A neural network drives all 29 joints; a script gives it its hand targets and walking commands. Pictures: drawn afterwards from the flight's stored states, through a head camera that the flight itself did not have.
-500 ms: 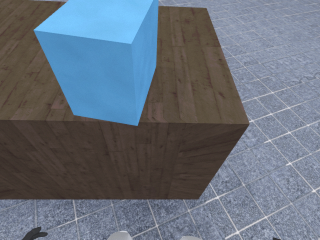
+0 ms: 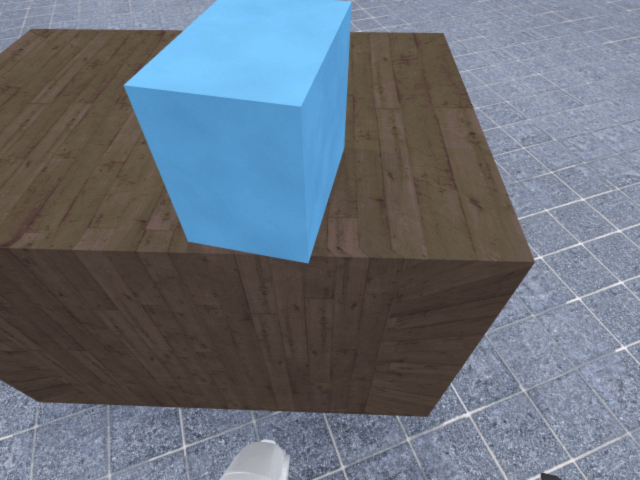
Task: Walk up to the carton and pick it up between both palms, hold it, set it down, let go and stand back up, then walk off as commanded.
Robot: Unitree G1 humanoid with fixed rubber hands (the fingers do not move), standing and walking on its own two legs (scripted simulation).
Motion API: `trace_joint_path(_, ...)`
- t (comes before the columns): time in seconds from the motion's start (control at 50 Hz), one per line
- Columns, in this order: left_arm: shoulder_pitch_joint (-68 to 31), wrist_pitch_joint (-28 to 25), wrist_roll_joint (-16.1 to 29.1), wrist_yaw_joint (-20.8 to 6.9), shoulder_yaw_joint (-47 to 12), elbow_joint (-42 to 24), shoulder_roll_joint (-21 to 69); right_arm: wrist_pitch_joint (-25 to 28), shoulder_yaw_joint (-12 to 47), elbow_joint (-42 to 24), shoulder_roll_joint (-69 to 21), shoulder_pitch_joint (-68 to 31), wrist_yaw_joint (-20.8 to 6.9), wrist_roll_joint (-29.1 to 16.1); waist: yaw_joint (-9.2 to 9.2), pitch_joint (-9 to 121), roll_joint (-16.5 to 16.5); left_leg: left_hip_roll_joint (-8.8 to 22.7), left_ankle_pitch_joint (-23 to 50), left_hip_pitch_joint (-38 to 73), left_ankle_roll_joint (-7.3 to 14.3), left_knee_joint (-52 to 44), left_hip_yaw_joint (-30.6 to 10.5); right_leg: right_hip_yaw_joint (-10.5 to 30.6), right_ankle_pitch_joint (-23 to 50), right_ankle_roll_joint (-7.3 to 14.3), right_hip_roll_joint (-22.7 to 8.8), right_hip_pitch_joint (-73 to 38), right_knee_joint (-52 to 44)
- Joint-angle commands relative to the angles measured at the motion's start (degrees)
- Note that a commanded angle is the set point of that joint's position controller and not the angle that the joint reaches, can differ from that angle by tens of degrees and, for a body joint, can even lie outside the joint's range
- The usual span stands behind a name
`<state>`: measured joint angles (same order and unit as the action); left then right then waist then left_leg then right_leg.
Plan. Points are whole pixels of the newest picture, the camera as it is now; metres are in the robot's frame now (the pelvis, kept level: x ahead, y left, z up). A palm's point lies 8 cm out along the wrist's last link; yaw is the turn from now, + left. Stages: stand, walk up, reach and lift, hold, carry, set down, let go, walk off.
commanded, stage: walk up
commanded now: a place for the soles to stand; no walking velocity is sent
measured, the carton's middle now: (266, 126) +0.56 +0.10 +0.14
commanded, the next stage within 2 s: none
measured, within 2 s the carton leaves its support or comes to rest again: neither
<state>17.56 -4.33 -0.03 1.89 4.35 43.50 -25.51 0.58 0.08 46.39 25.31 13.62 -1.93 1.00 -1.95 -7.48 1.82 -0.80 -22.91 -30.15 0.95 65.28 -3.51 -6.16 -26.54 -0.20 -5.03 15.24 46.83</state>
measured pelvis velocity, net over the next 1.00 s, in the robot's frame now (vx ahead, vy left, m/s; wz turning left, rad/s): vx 0.09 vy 0.08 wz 0.08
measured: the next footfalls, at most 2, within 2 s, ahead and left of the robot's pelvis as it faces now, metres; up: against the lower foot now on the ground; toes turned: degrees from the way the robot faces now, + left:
left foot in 0.18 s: +0.16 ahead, +0.22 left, +0.00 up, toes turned +3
right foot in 0.66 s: +0.17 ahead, -0.03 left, +0.00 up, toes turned +2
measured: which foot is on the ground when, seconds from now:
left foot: up 0.00-0.16, down 0.18-1.00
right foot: down 0.00-0.20, up 0.22-0.64, down 0.66-1.00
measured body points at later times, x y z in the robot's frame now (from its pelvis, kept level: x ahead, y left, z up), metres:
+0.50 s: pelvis +0.04 +0.11 +0.01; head +0.08 +0.11 +0.46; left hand +0.11 +0.46 -0.07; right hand +0.12 -0.21 -0.09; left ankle +0.12 +0.21 -0.71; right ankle +0.07 -0.03 -0.65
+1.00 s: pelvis +0.09 +0.08 +0.00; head +0.11 +0.06 +0.45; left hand +0.14 +0.41 -0.08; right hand +0.20 -0.23 -0.11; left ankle +0.12 +0.22 -0.70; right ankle +0.13 -0.03 -0.70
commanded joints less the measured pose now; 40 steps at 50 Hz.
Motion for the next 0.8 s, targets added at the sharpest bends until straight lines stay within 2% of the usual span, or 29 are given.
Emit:
trace_joint_path(0.0,5.2,-3.0,-0.3,1.2,5.7,-0.9,-18.7,-0.5,-7.2,-8.2,11.3,-4.3,-2.0,1.5,-1.06,2.6,-10.1,5.2,1.9,-13.7,-1.3,-1.8,-1.4,17.0,22.8,12.8,-16.9,-9.9,-22.3)
trace_joint_path(0.04,4.5,-3.2,-0.7,1.0,5.7,-1.9,-19.6,-0.4,-7.0,-9.5,11.8,-7.6,-2.4,1.8,-1.30,-0.4,-8.8,6.5,-1.9,-11.7,-1.7,-5.6,1.3,17.3,21.4,15.9,-18.4,-4.9,-22.6)
trace_joint_path(0.08,4.0,-2.9,-1.0,0.7,5.9,-1.6,-20.4,0.1,-7.8,-9.4,12.2,-7.8,-3.0,1.4,-0.83,1.1,-11.4,6.4,-4.9,-6.7,-1.2,-12.7,3.3,14.7,14.3,14.8,-16.6,-2.0,-21.4)
trace_joint_path(0.12,-0.6,-2.4,-1.3,0.5,5.9,-2.4,-22.0,0.3,-8.7,-8.0,12.9,-2.5,-3.5,1.5,3.01,3.4,-12.5,5.0,-2.4,5.8,0.8,-19.8,6.7,11.3,6.5,12.4,-14.8,5.6,-18.2)
trace_joint_path(0.14,-4.2,-1.9,-1.4,0.6,4.8,-2.6,-20.3,0.4,-9.3,-4.4,12.8,3.9,-3.1,1.4,7.45,6.5,-8.0,2.9,0.7,17.3,1.1,-22.0,8.3,8.6,3.2,11.2,-13.4,12.9,-11.0)
trace_joint_path(0.16,-4.1,-1.5,-1.9,0.4,4.1,-2.6,-16.9,0.7,-10.3,-2.0,14.1,11.6,-2.6,1.6,10.78,10.2,2.5,0.5,-1.5,29.3,1.6,-25.9,6.5,4.4,4.3,9.2,-9.3,18.9,4.4)
trace_joint_path(0.18,0.3,-1.1,-1.6,0.1,2.4,-2.1,-10.1,1.0,-11.7,-0.4,17.6,19.0,-1.9,2.5,13.61,11.6,18.5,0.7,-8.5,34.0,3.5,-33.3,-3.7,-0.5,1.7,6.4,-1.6,24.5,22.2)
trace_joint_path(0.2,1.5,-0.6,-0.2,0.2,0.6,-2.5,-5.5,1.1,-10.9,-2.3,19.0,16.1,-1.1,2.5,12.24,8.1,24.2,9.1,-23.9,27.2,3.5,-44.4,-28.4,4.5,-8.8,3.9,6.4,32.4,32.8)
trace_joint_path(0.22,1.5,0.4,-0.3,0.6,2.4,-2.4,-12.1,1.1,-11.4,-4.6,21.9,9.6,-1.0,1.2,9.77,8.5,17.8,16.1,-42.4,20.5,6.4,-56.6,-45.1,8.1,-8.4,3.0,6.7,32.4,33.2)
trace_joint_path(0.24,0.4,0.9,-0.8,0.1,3.4,-1.7,-16.4,0.6,-11.2,-5.4,23.0,4.4,-1.1,0.2,7.22,6.6,9.1,18.9,-50.6,13.4,8.7,-59.3,-48.5,8.8,-8.7,3.1,4.2,29.2,31.9)
trace_joint_path(0.26,2.2,1.2,-0.3,0.2,3.5,-1.4,-17.5,0.2,-10.7,-6.2,22.2,1.0,-0.9,0.7,5.29,2.6,10.1,16.5,-46.8,8.7,7.1,-58.0,-42.6,8.4,-7.2,2.6,2.6,27.4,30.8)
trace_joint_path(0.28,3.1,1.2,0.0,-0.3,3.9,-0.2,-15.6,0.5,-9.6,-5.5,18.0,0.2,-0.7,0.8,3.65,-1.4,6.0,14.2,-40.3,6.5,6.3,-55.1,-37.6,7.5,-2.8,2.6,1.7,27.2,28.8)
trace_joint_path(0.32,5.3,0.4,-0.2,-1.1,4.1,0.3,-13.8,1.9,-8.1,-5.5,15.3,2.6,-0.3,0.5,3.26,2.1,6.3,10.7,-25.1,11.2,6.4,-49.4,-26.9,8.3,3.3,2.4,0.9,23.3,21.4)
trace_joint_path(0.36,7.2,0.2,-0.9,-1.4,4.0,0.2,-12.5,3.2,-7.9,-5.3,14.4,4.4,0.2,0.2,3.30,5.2,6.9,12.1,-15.1,17.3,10.0,-46.0,-26.3,9.5,5.9,1.5,0.9,23.9,18.1)
trace_joint_path(0.38,4.6,0.1,-0.9,-1.6,3.6,-0.5,-12.4,3.5,-8.0,-5.8,14.6,5.7,0.6,0.0,4.47,7.5,3.3,13.1,-9.5,19.9,11.2,-44.6,-26.9,9.6,3.8,1.0,0.5,24.2,15.6)
trace_joint_path(0.42,1.9,0.5,-0.6,-1.7,3.9,-1.6,-12.0,3.4,-7.4,-6.1,14.2,5.6,0.7,-0.3,4.42,7.7,2.2,12.2,-8.0,19.6,12.2,-44.1,-21.8,9.4,3.0,0.7,1.8,21.8,10.3)
trace_joint_path(0.46,1.8,1.1,-1.1,-2.1,3.6,-2.1,-11.5,3.4,-7.7,-5.0,15.2,7.5,1.1,-0.2,5.26,8.5,4.2,12.6,-11.1,20.3,10.7,-46.1,-21.6,9.0,3.5,1.1,2.7,21.4,7.9)
trace_joint_path(0.5,2.7,1.3,-1.0,-2.0,3.1,-1.5,-11.5,2.6,-8.0,-5.1,16.7,5.5,1.1,0.2,4.68,7.2,7.7,13.3,-16.3,14.4,12.2,-46.9,-21.7,7.2,2.1,1.3,1.8,17.4,4.9)
trace_joint_path(0.56,4.2,0.3,-0.7,-1.5,3.0,-1.3,-10.4,2.3,-7.4,-5.4,14.9,3.9,1.3,0.1,4.14,10.1,6.8,12.5,0.9,13.7,12.3,-39.6,-16.5,5.2,2.2,1.7,3.6,8.4,-7.0)
trace_joint_path(0.6,7.0,-0.7,-0.9,-0.6,2.7,0.8,-9.0,1.5,-6.5,-5.5,12.4,2.1,0.9,-0.2,0.83,11.2,5.0,9.4,8.9,6.2,8.5,-33.1,-10.2,2.5,11.6,2.7,7.0,-1.9,-13.7)
trace_joint_path(0.62,10.2,-0.7,-0.9,-0.1,3.2,1.5,-9.9,1.0,-6.3,-5.9,11.6,0.4,0.9,-0.1,-0.60,12.3,4.5,7.8,8.8,5.1,7.3,-27.0,-7.0,3.7,13.2,2.5,6.5,-5.8,-15.8)
trace_joint_path(0.64,9.5,-0.8,-1.7,0.4,3.5,1.8,-11.5,0.8,-5.2,-5.7,8.8,1.6,1.3,-0.5,-0.61,12.6,-1.7,5.9,5.3,0.4,4.8,-20.7,-5.4,10.9,9.5,3.8,2.4,-9.5,-18.9)
trace_joint_path(0.66,7.7,-1.1,-2.2,0.6,4.1,0.1,-14.2,1.0,-3.9,-6.5,5.6,-0.2,1.2,-0.4,-1.32,9.7,-9.0,-0.3,0.4,-7.4,1.2,-13.9,-1.0,30.5,2.4,8.1,-10.2,-8.1,-25.2)
trace_joint_path(0.68,4.4,-1.1,-2.0,0.4,4.7,0.2,-17.9,0.6,-4.7,-5.5,8.0,1.3,1.8,-0.1,-0.15,8.5,-7.2,0.2,-10.2,-8.2,1.1,-11.7,-1.4,39.7,-9.4,11.8,-17.6,-4.2,-28.4)
trace_joint_path(0.7,1.3,-0.9,-1.5,0.0,4.3,-0.7,-17.9,0.6,-5.8,-4.2,11.9,2.0,2.1,0.0,1.04,5.0,-5.7,2.8,-11.0,-4.0,1.6,-10.2,-0.9,38.8,-17.5,14.1,-17.4,3.4,-29.4)
trace_joint_path(0.72,-1.0,-0.8,-1.5,-0.1,4.0,-0.8,-17.8,0.9,-6.0,-3.2,11.9,3.2,1.8,-0.1,2.48,2.2,-9.9,3.5,-9.7,-1.0,1.7,-9.6,-0.7,37.2,-17.4,15.2,-16.4,7.8,-29.1)
trace_joint_path(0.74,-1.5,-0.9,-1.3,-0.2,4.0,-1.3,-17.2,0.9,-6.4,-3.1,12.1,3.5,1.5,0.2,1.84,0.9,-7.0,3.3,-10.1,-1.0,2.2,-10.8,-0.3,36.1,-18.2,14.2,-15.0,9.3,-28.8)
trace_joint_path(0.76,-2.3,-0.6,-1.2,-0.5,3.4,-1.5,-16.4,1.2,-6.4,-2.6,11.3,4.1,1.4,-0.3,2.51,1.4,-11.0,3.7,-5.7,3.5,1.8,-13.7,1.0,30.3,-13.1,12.7,-12.1,10.8,-26.5)
trace_joint_path(0.78,-2.1,-0.7,-1.3,-0.7,2.4,-1.3,-14.6,1.7,-5.9,-1.9,9.9,4.9,1.4,-0.4,2.80,1.6,-8.3,2.8,-2.4,6.0,1.8,-18.7,2.1,26.2,-5.6,10.8,-9.3,11.5,-24.4)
